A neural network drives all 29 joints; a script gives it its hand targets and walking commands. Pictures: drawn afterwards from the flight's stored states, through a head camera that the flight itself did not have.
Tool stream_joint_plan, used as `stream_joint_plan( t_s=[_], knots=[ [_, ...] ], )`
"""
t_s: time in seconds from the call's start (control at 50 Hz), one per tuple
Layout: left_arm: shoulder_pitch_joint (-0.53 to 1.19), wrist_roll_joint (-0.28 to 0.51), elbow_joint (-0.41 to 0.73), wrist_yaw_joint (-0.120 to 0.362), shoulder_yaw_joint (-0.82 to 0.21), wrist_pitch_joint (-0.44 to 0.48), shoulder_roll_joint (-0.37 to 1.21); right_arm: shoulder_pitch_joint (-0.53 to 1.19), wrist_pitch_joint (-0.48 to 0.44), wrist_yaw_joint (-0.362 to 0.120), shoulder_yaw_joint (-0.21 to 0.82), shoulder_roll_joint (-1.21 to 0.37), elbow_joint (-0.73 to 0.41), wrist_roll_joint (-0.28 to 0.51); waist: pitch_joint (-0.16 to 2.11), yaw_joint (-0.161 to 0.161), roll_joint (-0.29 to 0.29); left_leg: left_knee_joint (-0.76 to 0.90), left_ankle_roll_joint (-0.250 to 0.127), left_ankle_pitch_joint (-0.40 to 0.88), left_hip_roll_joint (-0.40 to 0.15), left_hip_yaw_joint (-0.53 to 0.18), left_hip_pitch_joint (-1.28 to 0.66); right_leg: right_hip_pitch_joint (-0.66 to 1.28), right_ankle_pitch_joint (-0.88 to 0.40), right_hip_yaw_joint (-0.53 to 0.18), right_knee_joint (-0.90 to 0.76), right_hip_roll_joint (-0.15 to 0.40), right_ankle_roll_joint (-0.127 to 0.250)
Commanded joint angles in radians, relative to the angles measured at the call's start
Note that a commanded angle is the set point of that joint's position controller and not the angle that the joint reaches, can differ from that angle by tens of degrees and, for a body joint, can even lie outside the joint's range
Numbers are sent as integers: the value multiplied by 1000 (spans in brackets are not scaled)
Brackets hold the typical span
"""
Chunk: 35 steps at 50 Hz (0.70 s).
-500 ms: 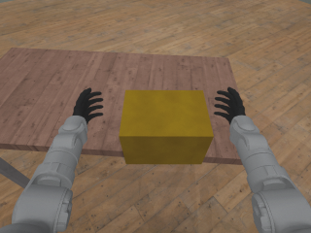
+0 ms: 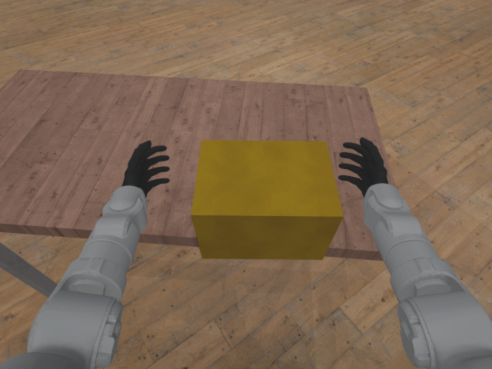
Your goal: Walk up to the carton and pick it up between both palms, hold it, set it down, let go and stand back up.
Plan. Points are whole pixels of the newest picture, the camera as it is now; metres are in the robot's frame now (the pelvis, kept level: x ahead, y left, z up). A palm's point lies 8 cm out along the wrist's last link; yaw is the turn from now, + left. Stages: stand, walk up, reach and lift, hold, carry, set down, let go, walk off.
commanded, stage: reach and lift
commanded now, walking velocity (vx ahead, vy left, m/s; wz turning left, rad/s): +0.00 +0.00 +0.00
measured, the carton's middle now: (263, 200) +0.40 -0.01 +0.00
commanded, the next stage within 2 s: none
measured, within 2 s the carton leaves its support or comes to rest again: leaves its support in 1.92 s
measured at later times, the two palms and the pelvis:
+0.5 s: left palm (154, 184) +0.41 +0.19 +0.04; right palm (359, 184) +0.41 -0.19 +0.05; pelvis +0.00 +0.00 +0.00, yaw +0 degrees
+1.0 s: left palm (167, 174) +0.42 +0.16 +0.05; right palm (350, 173) +0.42 -0.17 +0.06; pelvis +0.00 +0.00 +0.00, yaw +0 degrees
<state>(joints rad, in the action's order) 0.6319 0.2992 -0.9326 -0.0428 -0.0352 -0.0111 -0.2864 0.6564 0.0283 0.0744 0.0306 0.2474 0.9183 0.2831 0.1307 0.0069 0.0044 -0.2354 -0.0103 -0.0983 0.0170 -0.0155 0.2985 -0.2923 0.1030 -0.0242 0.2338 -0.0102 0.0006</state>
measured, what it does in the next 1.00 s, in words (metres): stands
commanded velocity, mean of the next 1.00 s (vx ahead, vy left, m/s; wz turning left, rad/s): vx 0.00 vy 0.00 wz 0.00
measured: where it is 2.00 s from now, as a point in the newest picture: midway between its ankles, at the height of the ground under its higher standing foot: outside the picture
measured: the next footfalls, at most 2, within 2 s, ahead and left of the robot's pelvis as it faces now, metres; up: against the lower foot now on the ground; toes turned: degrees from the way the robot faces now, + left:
none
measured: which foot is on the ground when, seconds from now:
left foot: down 0.00-1.00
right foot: down 0.00-1.00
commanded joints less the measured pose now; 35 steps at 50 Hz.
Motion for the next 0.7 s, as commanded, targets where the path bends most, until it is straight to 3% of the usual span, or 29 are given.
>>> stream_joint_plan(
  t_s=[0.0, 0.26, 0.54, 0.68],
  knots=[
    [460, -1, 146, -3, 39, 72, -163, 437, -69, 2, -31, 151, -157, -3, 525, 0, -17, -47, 42, 318, 13, -20, -243, 162, -292, -11, 35, -24, -34],
    [538, -15, 39, -10, 50, 173, -133, 502, -168, 20, -15, 123, -63, -17, 596, 6, -10, -45, 36, 247, 9, -19, -165, 148, -280, -15, 56, -10, -51],
    [528, -71, 51, -17, 84, 185, -88, 488, -176, 32, -42, 79, -93, -72, 700, 2, -10, -40, 51, 467, 12, -22, -227, 225, -512, -11, 57, -16, -59],
    [549, -97, 47, -26, 98, 171, -55, 516, -165, 39, -60, 51, -88, -99, 688, -3, -9, -30, 53, 514, 12, -20, -246, 246, -557, -9, 46, -17, -57]
  ],
)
